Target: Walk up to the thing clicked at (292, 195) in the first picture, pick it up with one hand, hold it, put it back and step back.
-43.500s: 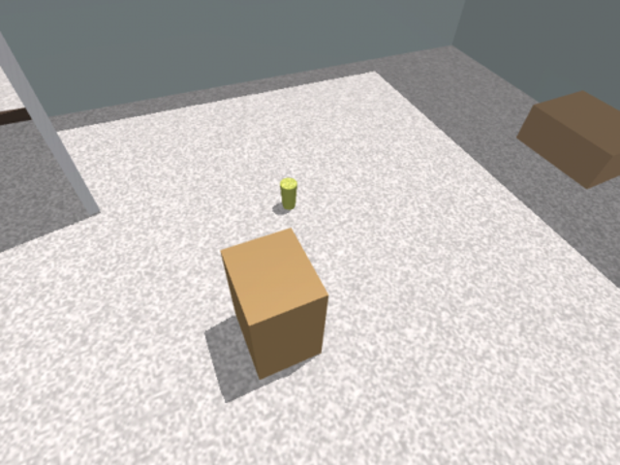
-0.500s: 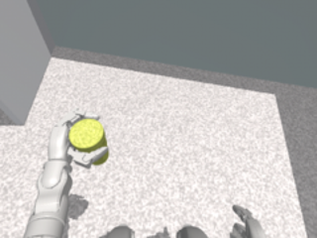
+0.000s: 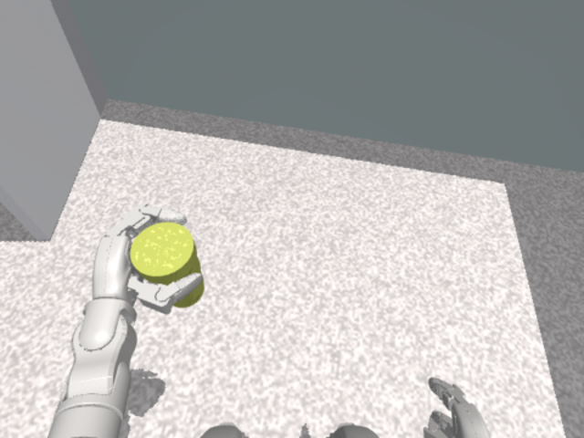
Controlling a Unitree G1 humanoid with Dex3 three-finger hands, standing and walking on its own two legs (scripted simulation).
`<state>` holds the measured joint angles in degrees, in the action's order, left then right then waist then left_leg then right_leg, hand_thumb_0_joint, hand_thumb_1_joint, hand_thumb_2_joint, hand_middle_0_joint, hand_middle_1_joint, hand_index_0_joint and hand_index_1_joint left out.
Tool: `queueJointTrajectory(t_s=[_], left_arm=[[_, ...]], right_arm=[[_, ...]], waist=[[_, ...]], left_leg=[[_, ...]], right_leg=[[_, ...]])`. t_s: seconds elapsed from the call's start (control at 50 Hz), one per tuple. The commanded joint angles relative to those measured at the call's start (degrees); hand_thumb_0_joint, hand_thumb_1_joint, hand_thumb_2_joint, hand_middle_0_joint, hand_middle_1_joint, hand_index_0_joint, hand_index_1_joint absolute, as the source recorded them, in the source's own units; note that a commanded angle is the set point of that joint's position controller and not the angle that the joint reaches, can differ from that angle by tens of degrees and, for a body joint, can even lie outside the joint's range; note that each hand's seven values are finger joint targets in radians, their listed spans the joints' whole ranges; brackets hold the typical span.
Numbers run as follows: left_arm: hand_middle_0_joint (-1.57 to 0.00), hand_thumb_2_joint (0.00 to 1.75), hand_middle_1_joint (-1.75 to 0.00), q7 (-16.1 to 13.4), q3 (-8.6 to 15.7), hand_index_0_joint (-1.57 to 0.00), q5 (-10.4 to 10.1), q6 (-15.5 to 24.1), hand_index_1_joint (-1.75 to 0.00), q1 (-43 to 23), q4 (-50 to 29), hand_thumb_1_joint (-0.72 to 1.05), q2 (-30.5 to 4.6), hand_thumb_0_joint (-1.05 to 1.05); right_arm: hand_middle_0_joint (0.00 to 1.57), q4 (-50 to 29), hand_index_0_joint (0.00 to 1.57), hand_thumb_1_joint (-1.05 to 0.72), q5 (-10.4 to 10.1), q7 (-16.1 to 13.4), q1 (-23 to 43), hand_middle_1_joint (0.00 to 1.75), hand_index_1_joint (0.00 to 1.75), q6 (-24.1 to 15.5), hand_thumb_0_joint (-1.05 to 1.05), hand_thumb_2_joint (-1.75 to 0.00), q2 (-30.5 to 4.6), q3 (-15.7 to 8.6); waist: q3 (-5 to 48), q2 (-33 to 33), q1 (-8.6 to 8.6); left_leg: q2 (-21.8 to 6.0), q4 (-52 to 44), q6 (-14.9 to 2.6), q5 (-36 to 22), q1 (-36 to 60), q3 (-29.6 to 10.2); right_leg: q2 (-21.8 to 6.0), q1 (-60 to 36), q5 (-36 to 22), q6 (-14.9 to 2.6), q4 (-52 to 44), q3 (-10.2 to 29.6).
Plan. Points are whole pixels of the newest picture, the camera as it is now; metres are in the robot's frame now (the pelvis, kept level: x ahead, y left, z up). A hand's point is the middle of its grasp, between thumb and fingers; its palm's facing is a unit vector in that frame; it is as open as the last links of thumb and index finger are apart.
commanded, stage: hold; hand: left
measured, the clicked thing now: (175, 271) +0.33 +0.17 +0.02
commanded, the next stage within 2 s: none
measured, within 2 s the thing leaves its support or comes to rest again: neither
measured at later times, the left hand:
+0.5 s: hand (166, 260) +0.32 +0.17 +0.06, palm faces +0.05 -1.00 -0.01, open 10.1 cm
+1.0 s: hand (167, 255) +0.33 +0.17 +0.06, palm faces +0.05 -1.00 -0.01, open 10.1 cm
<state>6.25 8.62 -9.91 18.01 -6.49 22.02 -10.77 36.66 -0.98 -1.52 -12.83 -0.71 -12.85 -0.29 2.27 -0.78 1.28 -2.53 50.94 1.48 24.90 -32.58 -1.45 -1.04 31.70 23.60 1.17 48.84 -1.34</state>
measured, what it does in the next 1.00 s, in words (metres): stands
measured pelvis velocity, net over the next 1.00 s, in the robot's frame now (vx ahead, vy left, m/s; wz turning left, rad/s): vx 0.01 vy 0.00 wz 0.00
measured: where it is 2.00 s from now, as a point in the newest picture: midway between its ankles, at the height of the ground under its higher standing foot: outside the picture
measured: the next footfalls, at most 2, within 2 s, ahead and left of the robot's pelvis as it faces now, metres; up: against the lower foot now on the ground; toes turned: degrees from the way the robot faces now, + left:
none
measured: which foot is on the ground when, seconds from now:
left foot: down 0.00-1.00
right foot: down 0.00-1.00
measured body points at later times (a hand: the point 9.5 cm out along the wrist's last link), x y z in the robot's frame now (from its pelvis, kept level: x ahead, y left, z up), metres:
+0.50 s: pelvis +0.00 +0.00 +0.01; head +0.04 +0.00 +0.45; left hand +0.31 +0.22 +0.06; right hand +0.14 -0.24 -0.10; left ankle +0.01 +0.13 -0.70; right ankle +0.01 -0.13 -0.70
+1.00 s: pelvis +0.01 +0.00 +0.01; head +0.04 +0.00 +0.46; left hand +0.32 +0.22 +0.06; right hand +0.14 -0.25 -0.10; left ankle +0.01 +0.13 -0.70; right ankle +0.01 -0.13 -0.70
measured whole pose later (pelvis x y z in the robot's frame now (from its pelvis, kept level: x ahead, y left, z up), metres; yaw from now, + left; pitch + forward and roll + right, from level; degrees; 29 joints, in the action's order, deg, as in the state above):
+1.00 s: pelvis +0.01 +0.00 +0.01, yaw +0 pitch +6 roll -1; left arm 6.9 8.8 -9.8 18.6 -6.7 23.0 -10.7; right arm 37.2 -1.0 -1.4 -12.8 -1.2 -12.7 -0.5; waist 1.6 -0.6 1.1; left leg -2.5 48.1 1.5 24.2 -29.7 -1.2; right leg -1.1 28.9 22.9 1.2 46.2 -1.1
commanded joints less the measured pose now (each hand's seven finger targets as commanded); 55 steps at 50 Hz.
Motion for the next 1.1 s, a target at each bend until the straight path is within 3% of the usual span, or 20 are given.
queueJointTrajectory(t_s=[0.0,0.02,0.06,0.1,0.12,0.3,0.32,0.34,0.38,0.4,0.44,0.6,0.7,0.72,0.74,0.76,0.8,0.82,0.86,1.08], left_arm=[[-1.27,1.16,-1.38,-0.23,1.72,-1.28,-0.81,3.8,-1.38,-14.74,-14.33,0.12,-7.35,0.0],[-1.26,1.15,-1.37,-0.55,3.63,-1.27,-0.77,3.86,-1.37,-14.62,-15.79,0.11,-9.23,0.0],[-1.27,1.17,-1.38,-0.14,1.06,-1.28,-0.95,3.22,-1.38,-12.71,-12.17,0.11,-5.95,0.0],[-1.27,1.17,-1.39,-0.39,3.71,-1.28,-0.93,3.4,-1.39,-13.84,-11.89,0.12,-8.28,0.0],[-1.26,1.16,-1.38,-0.32,2.09,-1.27,-0.98,3.43,-1.38,-14.32,-12.79,0.13,-6.78,0.0],[-1.25,1.16,-1.37,0.46,1.03,-1.26,-1.13,3.88,-1.37,-14.14,-13.94,0.15,-6.24,0.0],[-1.25,1.16,-1.37,0.3,2.61,-1.27,-1.12,3.72,-1.37,-13.07,-12.56,0.15,-7.33,0.0],[-1.25,1.17,-1.37,0.56,1.48,-1.26,-1.04,3.67,-1.37,-13.97,-11.44,0.16,-6.37,0.0],[-1.26,1.17,-1.38,0.4,3.18,-1.27,-1.09,4.38,-1.38,-16.09,-16.29,0.15,-8.76,0.0],[-1.26,1.18,-1.39,0.28,1.73,-1.27,-0.96,3.79,-1.38,-13.23,-10.76,0.16,-6.48,0.0],[-1.26,1.17,-1.38,0.05,3.93,-1.27,-1.32,4.59,-1.38,-16.4,-15.02,0.17,-8.97,0.0],[-1.26,1.18,-1.38,1.36,1.17,-1.28,-1.51,3.86,-1.38,-14.18,-9.53,0.14,-5.59,0.0],[-1.25,1.17,-1.37,0.83,3.32,-1.26,-1.67,5.17,-1.37,-16.69,-17.29,0.16,-8.77,0.0],[-1.25,1.16,-1.37,0.9,1.28,-1.27,-1.31,4.55,-1.37,-14.13,-12.13,0.17,-6.38,0.0],[-1.25,1.17,-1.37,0.63,3.76,-1.26,-1.71,4.67,-1.37,-12.59,-15.26,0.14,-8.44,0.0],[-1.25,1.18,-1.38,0.52,1.75,-1.26,-1.43,4.19,-1.38,-12.86,-12.06,0.15,-6.29,0.0],[-1.24,1.17,-1.37,0.24,1.92,-1.25,-1.31,4.23,-1.37,-14.08,-10.71,0.14,-6.32,0.0],[-1.23,1.16,-1.35,0.16,3.7,-1.24,-1.09,4.44,-1.36,-15.34,-13.18,0.14,-8.79,0.0],[-1.23,1.17,-1.35,0.19,2.38,-1.24,-0.79,4.46,-1.36,-14.45,-11.31,0.16,-7.0,0.0],[-1.24,1.16,-1.36,0.43,1.6,-1.25,-1.0,5.16,-1.36,-15.1,-13.02,0.13,-7.0,0.0]], right_arm=[[0.2,-7.52,0.2,-0.93,-0.26,-0.56,2.34,0.3,0.3,-2.8,0.0,-0.9,-7.25,-2.92],[0.2,-7.88,0.2,-0.93,-0.23,-0.6,2.23,0.3,0.3,-2.71,0.0,-0.9,-7.68,-3.23],[0.2,-7.47,0.2,-0.92,-0.15,-0.49,2.26,0.3,0.3,-2.83,0.0,-0.9,-7.64,-3.16],[0.2,-7.24,0.2,-0.92,-0.14,-0.52,2.02,0.3,0.3,-2.8,0.0,-0.9,-7.41,-3.12],[0.2,-7.29,0.2,-0.92,-0.21,-0.48,2.31,0.3,0.3,-2.83,0.0,-0.9,-7.44,-3.11],[0.2,-7.47,0.2,-0.92,-0.18,-0.54,2.89,0.3,0.3,-3.19,0.0,-0.9,-7.11,-2.85],[0.2,-7.31,0.2,-0.92,-0.23,-0.6,2.59,0.3,0.3,-3.27,0.0,-0.9,-7.86,-3.35],[0.2,-6.79,0.2,-0.92,-0.12,-0.49,2.33,0.3,0.3,-3.23,0.0,-0.9,-7.49,-3.13],[0.2,-7.51,0.2,-0.92,-0.16,-0.48,2.81,0.3,0.3,-3.29,0.0,-0.9,-7.27,-3.03],[0.2,-7.11,0.2,-0.92,-0.16,-0.56,2.62,0.3,0.3,-3.32,0.0,-0.9,-7.55,-3.04],[0.2,-7.29,0.2,-0.92,-0.28,-0.51,2.88,0.3,0.3,-3.52,0.0,-0.9,-7.5,-3.04],[0.2,-6.51,0.2,-0.91,-0.1,-0.51,1.8,0.3,0.3,-3.48,0.0,-0.9,-7.9,-3.43],[0.2,-7.69,0.2,-0.92,-0.3,-0.38,2.41,0.3,0.3,-3.68,0.0,-0.9,-7.58,-3.23],[0.2,-7.32,0.2,-0.92,-0.21,-0.39,2.42,0.3,0.3,-3.63,0.0,-0.9,-7.57,-3.06],[0.2,-7.13,0.2,-0.92,-0.19,-0.49,1.7,0.3,0.3,-3.46,0.0,-0.9,-7.65,-3.34],[0.2,-7.48,0.2,-0.92,-0.25,-0.54,2.34,0.3,0.3,-3.48,0.0,-0.9,-7.42,-2.99],[0.2,-6.4,0.2,-0.92,-0.05,-0.47,1.76,0.3,0.3,-3.38,0.0,-0.91,-7.28,-2.99],[0.2,-6.95,0.2,-0.92,-0.19,-0.57,2.25,0.3,0.3,-3.34,0.0,-0.91,-7.54,-3.15],[0.2,-7.03,0.2,-0.92,-0.06,-0.52,2.32,0.3,0.3,-3.14,0.0,-0.91,-7.46,-3.19],[0.2,-6.91,0.2,-0.92,0.02,-0.31,1.58,0.3,0.3,-3.4,0.0,-0.91,-7.75,-3.34]], waist=[[14.7,-0.97,-0.07],[17.02,-1.2,-0.5],[13.25,1.01,0.63],[13.87,-0.06,0.07],[13.22,0.3,0.12],[13.8,-0.09,0.31],[14.28,0.47,0.13],[12.22,1.1,0.81],[15.53,-1.69,-0.54],[12.95,0.67,0.44],[14.31,-0.29,-0.35],[11.8,1.54,1.01],[17.88,-2.66,-0.77],[14.32,-0.26,0.16],[18.06,-0.92,-1.21],[14.91,1.13,0.23],[13.05,2.26,0.66],[13.44,0.23,-0.28],[12.19,0.88,-0.04],[15.48,-0.17,0.49]], left_leg=[[2.02,-8.46,-1.45,-13.25,7.51,1.57],[1.9,-8.3,-1.39,-14.78,8.97,1.5],[1.68,-8.62,-1.53,-14.13,7.33,1.25],[1.82,-8.52,-1.48,-13.71,7.08,1.31],[1.84,-9.03,-1.45,-12.57,7.14,1.37],[2.09,-9.09,-1.49,-13.63,8.25,1.76],[1.89,-9.22,-1.55,-13.85,8.83,1.61],[1.81,-9.43,-1.57,-12.45,7.3,1.28],[1.96,-9.65,-1.34,-12.81,9.02,1.58],[1.85,-9.82,-1.47,-11.98,8.3,1.32],[2.07,-9.96,-1.44,-11.79,8.65,1.61],[1.62,-9.82,-1.61,-13.1,7.74,1.11],[1.97,-9.85,-1.14,-16.23,11.37,1.41],[1.68,-9.99,-1.14,-15.72,10.16,1.09],[1.71,-9.3,-1.24,-18.19,11.25,1.4],[1.88,-9.13,-1.5,-17.6,10.22,1.57],[1.88,-8.87,-1.82,-16.42,8.11,1.73],[2.03,-9.19,-1.7,-15.98,8.69,2.07],[1.88,-9.88,-1.53,-13.96,8.22,1.74],[1.64,-9.06,-1.54,-18.51,10.72,1.4]], right_leg=[[1.46,-7.53,-14.78,-1.37,-7.53,-0.63],[1.5,-8.84,-15.88,-1.3,-7.59,-0.73],[1.76,-7.24,-15.35,-1.32,-7.56,-1.08],[1.59,-7.48,-14.81,-1.32,-7.76,-0.99],[1.64,-7.32,-13.79,-1.44,-7.91,-1.0],[1.39,-8.18,-15.18,-1.24,-8.81,-0.75],[1.55,-7.75,-15.12,-1.27,-8.65,-0.89],[1.62,-6.99,-13.89,-1.35,-8.52,-1.08],[1.43,-8.34,-13.88,-1.44,-8.79,-0.88],[1.56,-7.56,-13.16,-1.4,-8.7,-0.95],[1.35,-8.7,-13.1,-1.32,-9.19,-0.68],[1.74,-6.66,-14.4,-1.33,-8.62,-1.11],[1.5,-9.96,-16.85,-1.5,-8.42,-0.96],[1.83,-8.8,-16.14,-1.54,-8.22,-1.34],[1.69,-10.6,-18.53,-1.38,-8.29,-1.01],[1.59,-9.89,-18.77,-1.07,-8.79,-0.96],[1.43,-9.2,-18.61,-0.91,-8.83,-0.69],[1.24,-8.7,-17.93,-1.0,-9.17,-0.51],[1.53,-8.14,-15.33,-1.22,-9.21,-0.86],[1.7,-9.31,-19.29,-1.28,-8.08,-1.06]])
